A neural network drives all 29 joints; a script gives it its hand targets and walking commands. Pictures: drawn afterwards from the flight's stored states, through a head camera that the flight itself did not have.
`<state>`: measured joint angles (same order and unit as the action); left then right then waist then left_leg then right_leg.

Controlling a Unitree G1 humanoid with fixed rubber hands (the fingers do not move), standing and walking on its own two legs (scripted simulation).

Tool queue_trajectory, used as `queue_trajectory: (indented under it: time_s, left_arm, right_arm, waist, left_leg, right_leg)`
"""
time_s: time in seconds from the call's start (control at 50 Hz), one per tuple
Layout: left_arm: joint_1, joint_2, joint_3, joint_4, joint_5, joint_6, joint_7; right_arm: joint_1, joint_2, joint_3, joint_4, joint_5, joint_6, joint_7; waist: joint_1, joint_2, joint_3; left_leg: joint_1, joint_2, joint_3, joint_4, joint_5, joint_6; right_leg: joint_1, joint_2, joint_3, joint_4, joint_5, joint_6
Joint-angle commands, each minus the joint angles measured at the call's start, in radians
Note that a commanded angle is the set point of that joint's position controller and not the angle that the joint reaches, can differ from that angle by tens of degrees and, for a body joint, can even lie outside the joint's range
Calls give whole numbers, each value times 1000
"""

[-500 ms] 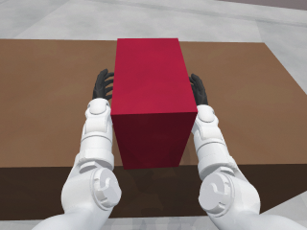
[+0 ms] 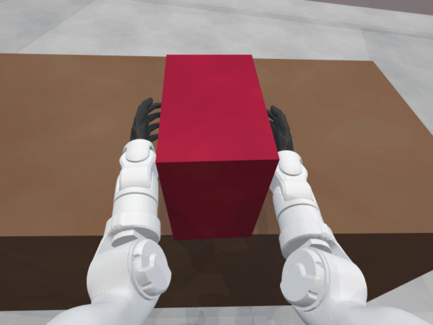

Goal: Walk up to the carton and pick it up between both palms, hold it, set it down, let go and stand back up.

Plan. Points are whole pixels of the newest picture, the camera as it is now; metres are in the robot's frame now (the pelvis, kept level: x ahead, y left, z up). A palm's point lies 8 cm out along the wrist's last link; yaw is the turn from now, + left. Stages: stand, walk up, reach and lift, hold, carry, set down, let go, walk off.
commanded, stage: reach and lift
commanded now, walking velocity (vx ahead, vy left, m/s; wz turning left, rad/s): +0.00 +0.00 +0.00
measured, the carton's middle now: (211, 151) +0.44 +0.03 +0.07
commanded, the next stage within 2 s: none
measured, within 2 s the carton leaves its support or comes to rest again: leaves its support in 0.54 s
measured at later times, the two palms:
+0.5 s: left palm (142, 140) +0.42 +0.16 +0.12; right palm (280, 149) +0.41 -0.10 +0.11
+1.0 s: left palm (140, 147) +0.40 +0.16 +0.13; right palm (284, 154) +0.39 -0.10 +0.13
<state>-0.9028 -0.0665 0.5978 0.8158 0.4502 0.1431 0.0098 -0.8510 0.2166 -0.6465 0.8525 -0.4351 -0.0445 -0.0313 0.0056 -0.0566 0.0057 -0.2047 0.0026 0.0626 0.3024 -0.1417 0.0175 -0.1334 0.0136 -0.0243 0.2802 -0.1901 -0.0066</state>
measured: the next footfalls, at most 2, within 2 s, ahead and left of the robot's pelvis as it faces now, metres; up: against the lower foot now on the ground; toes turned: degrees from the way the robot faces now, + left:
none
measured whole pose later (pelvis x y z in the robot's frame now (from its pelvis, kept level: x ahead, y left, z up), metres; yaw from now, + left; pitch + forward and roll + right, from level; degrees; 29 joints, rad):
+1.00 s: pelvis -0.02 +0.00 +0.00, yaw +0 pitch +1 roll -1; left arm -0.85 -0.05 0.45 0.79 0.37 0.21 0.10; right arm -0.83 0.13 -0.45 0.98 -0.22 -0.08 -0.10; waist -0.01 -0.07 -0.02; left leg -0.19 0.01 0.05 0.30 -0.12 0.02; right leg -0.10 0.02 -0.04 0.23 -0.14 -0.01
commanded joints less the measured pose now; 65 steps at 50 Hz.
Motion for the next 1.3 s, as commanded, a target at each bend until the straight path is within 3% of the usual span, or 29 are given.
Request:
queue_trajectory:
  time_s: [0.0, 0.3, 0.7, 0.78, 0.82, 0.86, 0.9, 1.02, 1.06, 1.18, 1.24, 1.28]
  left_arm:
    - [-393, -415, -220, 71, -11, 17, -125]
    - [-344, -439, -250, 49, -3, 36, -117]
    - [-444, -486, -386, -47, -80, -4, -79]
    - [-518, -524, -443, -92, -115, -9, -67]
    - [-479, -503, -422, -45, -95, 13, -68]
    - [-545, -523, -445, -92, -117, 2, -67]
    - [-539, -522, -454, -71, -123, 10, -63]
    - [-590, -519, -464, -72, -156, 75, -69]
    - [-621, -526, -471, -84, -163, 84, -62]
    - [-645, -507, -425, -28, -163, 134, -71]
    - [-670, -511, -433, -46, -163, 143, -59]
    - [-680, -507, -433, -47, -163, 158, -58]
  right_arm:
    - [-472, 386, 270, 12, -4, -40, 95]
    - [-445, 384, 313, 37, 31, -52, 80]
    - [-565, 362, 432, -16, 127, -137, 57]
    - [-624, 349, 447, -32, 144, -149, 52]
    - [-614, 352, 456, 3, 161, -126, 49]
    - [-679, 353, 465, -47, 174, -142, 46]
    - [-680, 358, 486, -30, 189, -127, 43]
    - [-710, 346, 478, 14, 239, -53, 29]
    - [-744, 355, 484, 10, 253, -43, 32]
    - [-790, 321, 430, 51, 260, 6, 28]
    - [-805, 318, 427, 57, 263, 12, 33]
    - [-806, 305, 409, 84, 267, 22, 34]
  waist:
    - [5, 79, -400]
    - [2, 81, -396]
    - [-7, 90, -550]
    - [-20, 105, -617]
    - [-6, 86, -553]
    - [-5, 86, -615]
    - [-3, 91, -612]
    - [-24, 90, -529]
    - [-17, 109, -570]
    - [-39, 80, -470]
    - [-33, 93, -493]
    - [-40, 98, -479]
  left_leg:
    - [236, 8, 73, 31, 391, -36]
    - [243, 11, 68, 29, 408, -33]
    - [295, 18, 50, 47, 476, -44]
    - [310, 25, 42, 52, 491, -61]
    - [320, 23, 33, 47, 450, -52]
    - [296, 17, 41, 43, 417, -55]
    - [301, 17, 34, 39, 400, -50]
    - [304, 14, 27, 11, 276, -44]
    - [325, 14, 28, 15, 280, -49]
    - [302, 10, 28, -24, 130, -32]
    - [355, 16, 24, -3, 208, -48]
    - [372, 20, 20, -6, 181, -51]
  right_leg:
    - [91, 2, -85, 15, 403, 80]
    - [107, 2, -79, 9, 432, 73]
    - [165, 0, -80, 17, 577, 56]
    - [149, 6, -88, 16, 556, 47]
    - [150, 6, -80, -3, 524, 46]
    - [168, 4, -81, 6, 532, 45]
    - [180, 4, -76, 4, 538, 48]
    - [138, 1, -67, -25, 397, 42]
    - [123, 0, -65, -27, 377, 38]
    - [92, -6, -66, -57, 226, 40]
    - [74, 8, -75, -61, 234, 35]
    - [53, 8, -79, -75, 178, 29]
